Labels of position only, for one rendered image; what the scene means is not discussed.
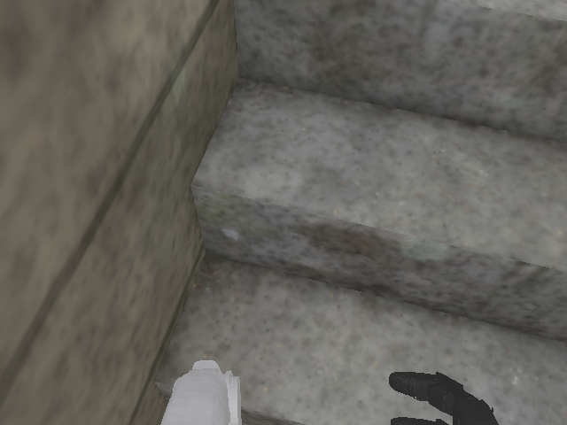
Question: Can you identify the robot right hand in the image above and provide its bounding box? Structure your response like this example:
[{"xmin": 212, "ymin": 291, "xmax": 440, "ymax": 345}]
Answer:
[{"xmin": 389, "ymin": 372, "xmax": 499, "ymax": 425}]

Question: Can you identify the robot left thigh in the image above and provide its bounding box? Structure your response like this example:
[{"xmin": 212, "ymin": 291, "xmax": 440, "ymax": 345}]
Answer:
[{"xmin": 160, "ymin": 368, "xmax": 242, "ymax": 425}]

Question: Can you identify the left robot shin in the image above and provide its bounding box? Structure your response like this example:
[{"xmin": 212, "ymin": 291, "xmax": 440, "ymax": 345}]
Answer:
[{"xmin": 172, "ymin": 360, "xmax": 222, "ymax": 394}]

